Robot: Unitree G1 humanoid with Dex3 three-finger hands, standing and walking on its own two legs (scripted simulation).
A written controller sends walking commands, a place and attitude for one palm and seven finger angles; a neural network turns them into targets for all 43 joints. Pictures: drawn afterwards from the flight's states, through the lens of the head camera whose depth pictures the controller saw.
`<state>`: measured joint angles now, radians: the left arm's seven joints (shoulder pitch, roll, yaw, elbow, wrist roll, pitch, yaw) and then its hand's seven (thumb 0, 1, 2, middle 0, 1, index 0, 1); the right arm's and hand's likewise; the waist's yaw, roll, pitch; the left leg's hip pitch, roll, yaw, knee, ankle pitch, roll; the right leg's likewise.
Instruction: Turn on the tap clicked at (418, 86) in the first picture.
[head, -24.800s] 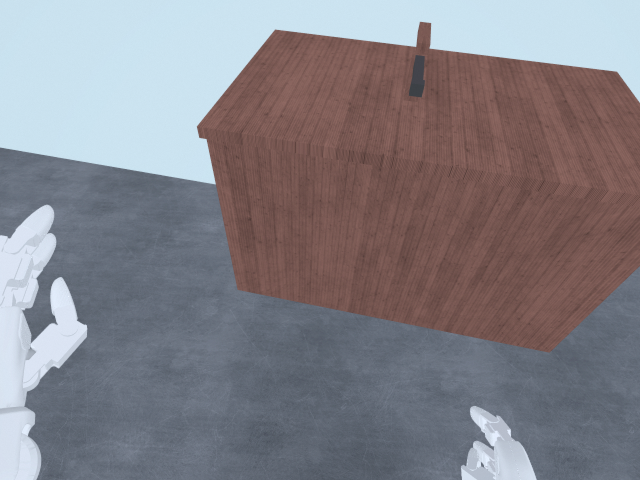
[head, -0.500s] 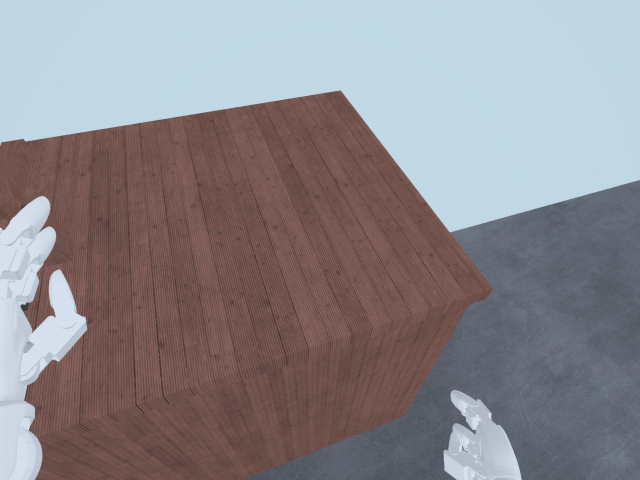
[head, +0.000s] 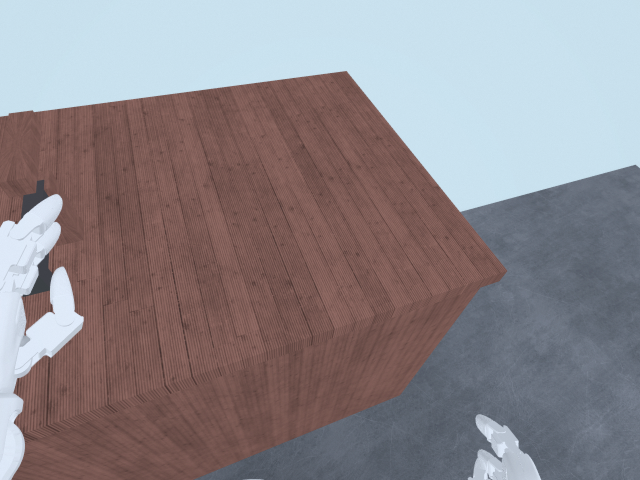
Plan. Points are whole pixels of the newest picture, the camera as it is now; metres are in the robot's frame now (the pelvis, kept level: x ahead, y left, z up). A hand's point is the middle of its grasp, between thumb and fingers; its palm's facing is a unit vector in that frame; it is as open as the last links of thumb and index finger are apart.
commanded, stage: come to a stop and stand still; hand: left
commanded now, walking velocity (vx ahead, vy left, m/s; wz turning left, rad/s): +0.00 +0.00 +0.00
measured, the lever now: (31, 278) +0.28 +0.35 +0.09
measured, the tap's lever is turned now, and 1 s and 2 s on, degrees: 0 0 0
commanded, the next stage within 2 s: look again from close up in 1.12 s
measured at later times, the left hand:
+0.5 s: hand (85, 262) +0.26 +0.26 +0.16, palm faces +0.35 -0.86 -0.38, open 7.4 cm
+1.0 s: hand (96, 279) +0.25 +0.24 +0.17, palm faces +0.37 -0.85 -0.38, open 7.4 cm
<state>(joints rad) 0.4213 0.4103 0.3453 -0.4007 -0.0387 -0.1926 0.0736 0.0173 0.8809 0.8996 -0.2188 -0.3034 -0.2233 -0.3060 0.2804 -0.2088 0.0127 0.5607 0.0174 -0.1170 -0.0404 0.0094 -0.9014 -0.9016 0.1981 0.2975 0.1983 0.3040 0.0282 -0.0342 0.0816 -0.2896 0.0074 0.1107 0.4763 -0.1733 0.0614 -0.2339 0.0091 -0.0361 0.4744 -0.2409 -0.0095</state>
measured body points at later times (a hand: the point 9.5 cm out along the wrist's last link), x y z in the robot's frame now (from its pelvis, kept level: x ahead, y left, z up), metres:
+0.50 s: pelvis +0.04 +0.01 +0.00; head +0.08 +0.04 +0.45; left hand +0.24 +0.30 +0.18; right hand +0.24 -0.19 -0.06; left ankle +0.06 +0.08 -0.74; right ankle +0.02 -0.12 -0.74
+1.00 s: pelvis +0.03 -0.01 +0.01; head +0.05 +0.00 +0.46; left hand +0.22 +0.28 +0.19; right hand +0.22 -0.23 -0.07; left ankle +0.06 +0.08 -0.74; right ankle +0.02 -0.12 -0.74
